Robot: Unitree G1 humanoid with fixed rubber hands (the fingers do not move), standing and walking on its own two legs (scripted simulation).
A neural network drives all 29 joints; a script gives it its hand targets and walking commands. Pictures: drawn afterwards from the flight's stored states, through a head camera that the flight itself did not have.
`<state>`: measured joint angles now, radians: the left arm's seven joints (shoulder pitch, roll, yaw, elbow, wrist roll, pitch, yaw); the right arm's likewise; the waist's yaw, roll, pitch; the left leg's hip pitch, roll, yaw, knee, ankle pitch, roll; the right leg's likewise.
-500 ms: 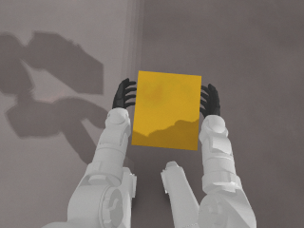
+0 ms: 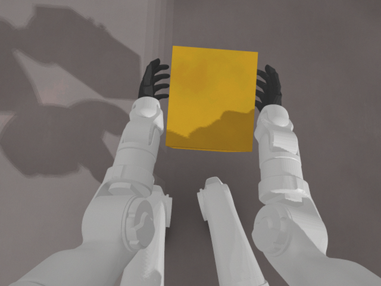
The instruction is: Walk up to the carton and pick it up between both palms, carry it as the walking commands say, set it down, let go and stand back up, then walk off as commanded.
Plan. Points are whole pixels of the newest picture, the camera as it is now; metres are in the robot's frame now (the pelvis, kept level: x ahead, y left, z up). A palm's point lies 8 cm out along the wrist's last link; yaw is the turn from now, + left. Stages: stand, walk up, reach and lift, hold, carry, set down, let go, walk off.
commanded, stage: set down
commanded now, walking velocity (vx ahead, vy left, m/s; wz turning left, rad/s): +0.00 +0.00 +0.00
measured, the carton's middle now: (206, 111) +0.46 -0.08 -0.15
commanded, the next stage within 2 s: none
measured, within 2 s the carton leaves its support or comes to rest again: neither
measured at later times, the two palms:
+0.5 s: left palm (157, 100) +0.50 +0.03 -0.17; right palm (257, 107) +0.46 -0.21 -0.17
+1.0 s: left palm (161, 103) +0.52 +0.03 -0.25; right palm (248, 109) +0.48 -0.22 -0.25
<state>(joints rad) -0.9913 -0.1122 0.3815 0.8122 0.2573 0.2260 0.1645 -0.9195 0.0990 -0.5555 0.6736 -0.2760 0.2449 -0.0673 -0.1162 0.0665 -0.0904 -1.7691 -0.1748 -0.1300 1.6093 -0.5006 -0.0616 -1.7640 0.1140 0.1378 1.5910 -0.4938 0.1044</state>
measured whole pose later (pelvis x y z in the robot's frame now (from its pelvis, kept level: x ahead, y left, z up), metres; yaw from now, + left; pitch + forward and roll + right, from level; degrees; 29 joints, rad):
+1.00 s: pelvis -0.01 -0.01 -0.11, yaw +1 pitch +45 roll +1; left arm -1.30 0.01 0.34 0.89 0.18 0.22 0.19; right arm -1.21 -0.01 -0.53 0.72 -0.23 0.25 -0.10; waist -0.11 0.06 0.10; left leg -2.17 -0.22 -0.11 1.96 -0.56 -0.12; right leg -2.19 0.16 0.13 1.95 -0.54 0.12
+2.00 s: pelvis +0.00 -0.01 -0.15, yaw +1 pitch +41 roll +0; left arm -1.41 0.09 0.27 1.01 0.11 0.19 0.19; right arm -1.29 -0.08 -0.51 0.82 -0.19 0.23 -0.05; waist -0.12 0.07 0.25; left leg -2.22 -0.22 -0.09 2.12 -0.61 -0.10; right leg -2.22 0.11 0.09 2.11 -0.59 0.10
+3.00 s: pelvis -0.01 -0.01 -0.17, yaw +0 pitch +37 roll -1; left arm -1.44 0.14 0.26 1.07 0.11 0.16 0.15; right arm -1.32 -0.10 -0.50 0.90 -0.18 0.18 -0.02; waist -0.13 0.06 0.32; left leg -2.22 -0.19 -0.07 2.18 -0.62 -0.09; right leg -2.22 0.07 0.07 2.17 -0.60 0.08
